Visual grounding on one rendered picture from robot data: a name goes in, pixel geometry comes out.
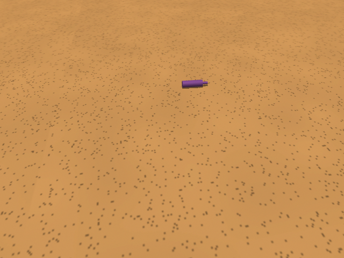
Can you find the bottle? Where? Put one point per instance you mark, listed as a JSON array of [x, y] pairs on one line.
[[193, 83]]

